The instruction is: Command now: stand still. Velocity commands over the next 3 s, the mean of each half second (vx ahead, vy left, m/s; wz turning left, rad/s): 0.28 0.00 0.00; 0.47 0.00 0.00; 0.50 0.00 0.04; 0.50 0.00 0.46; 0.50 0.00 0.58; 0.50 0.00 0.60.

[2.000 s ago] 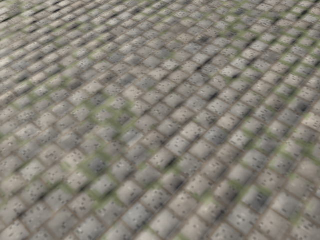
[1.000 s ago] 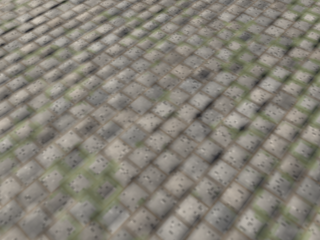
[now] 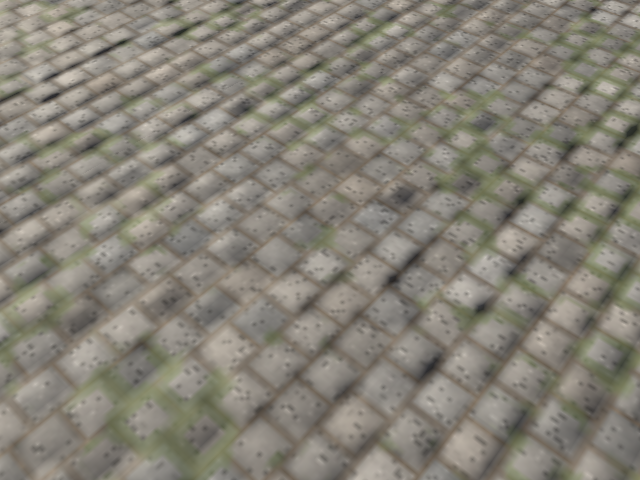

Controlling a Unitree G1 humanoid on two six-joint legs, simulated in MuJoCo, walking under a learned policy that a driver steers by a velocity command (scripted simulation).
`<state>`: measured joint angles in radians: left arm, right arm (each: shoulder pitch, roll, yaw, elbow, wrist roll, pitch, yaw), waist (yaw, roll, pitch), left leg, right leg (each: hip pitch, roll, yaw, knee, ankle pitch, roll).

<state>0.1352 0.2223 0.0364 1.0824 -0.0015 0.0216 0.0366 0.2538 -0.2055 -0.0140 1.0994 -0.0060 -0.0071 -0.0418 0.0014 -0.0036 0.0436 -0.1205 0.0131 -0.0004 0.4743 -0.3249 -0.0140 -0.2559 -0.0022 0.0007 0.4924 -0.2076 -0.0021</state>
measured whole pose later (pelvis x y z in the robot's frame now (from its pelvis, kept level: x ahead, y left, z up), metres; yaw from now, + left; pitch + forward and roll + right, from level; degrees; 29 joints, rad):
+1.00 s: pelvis +0.40 +0.05 +0.01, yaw +0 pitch +0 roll +1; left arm 0.17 0.27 0.06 0.94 -0.02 -0.08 0.02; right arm 0.30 -0.23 -0.05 1.01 -0.01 -0.11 0.03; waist -0.04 -0.04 0.02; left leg -0.16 -0.08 0.07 0.29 -0.14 0.09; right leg -0.62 -0.13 0.04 1.06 -0.20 -0.04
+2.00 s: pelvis +0.97 +0.06 -0.01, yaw +19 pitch +1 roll +0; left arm 0.20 0.27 0.06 0.89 -0.02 -0.13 0.00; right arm 0.19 -0.27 -0.09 0.81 0.01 -0.06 0.03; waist -0.01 -0.01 0.05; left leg -0.37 -0.10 0.02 0.51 -0.17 0.11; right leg -0.39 -0.05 0.02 1.24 -0.39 -0.01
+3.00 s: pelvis +1.42 +0.34 -0.01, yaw +54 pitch +2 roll -1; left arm 0.20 0.31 0.06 0.78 -0.01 -0.11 0.00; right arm 0.22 -0.29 -0.07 0.64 0.01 -0.04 0.03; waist 0.01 -0.02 0.06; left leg -0.38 -0.08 0.00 0.54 -0.18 0.09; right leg -0.43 -0.07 0.02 1.20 -0.39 0.01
